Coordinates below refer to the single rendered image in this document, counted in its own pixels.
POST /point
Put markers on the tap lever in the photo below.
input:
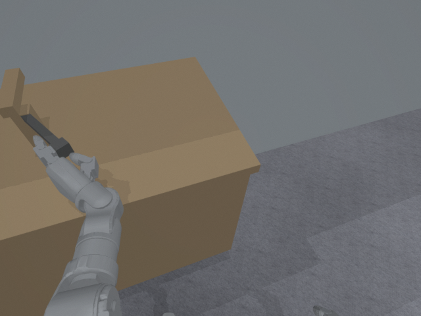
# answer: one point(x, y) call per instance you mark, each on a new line
point(61, 146)

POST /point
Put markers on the counter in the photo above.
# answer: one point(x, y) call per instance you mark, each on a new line
point(163, 139)

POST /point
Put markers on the left robot upper arm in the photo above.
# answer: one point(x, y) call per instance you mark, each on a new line
point(95, 300)

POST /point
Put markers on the left robot hand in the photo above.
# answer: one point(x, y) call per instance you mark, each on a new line
point(64, 175)

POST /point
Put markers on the robot left forearm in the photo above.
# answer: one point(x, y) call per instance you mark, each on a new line
point(96, 251)

